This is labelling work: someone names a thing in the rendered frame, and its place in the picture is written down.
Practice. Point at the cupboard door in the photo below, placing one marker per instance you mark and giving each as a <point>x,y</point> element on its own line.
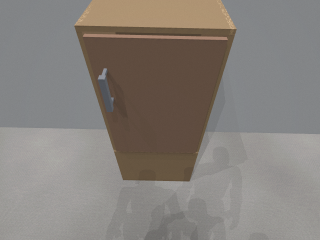
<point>162,86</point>

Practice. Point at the handle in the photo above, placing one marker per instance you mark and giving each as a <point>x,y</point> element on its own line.
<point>103,83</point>

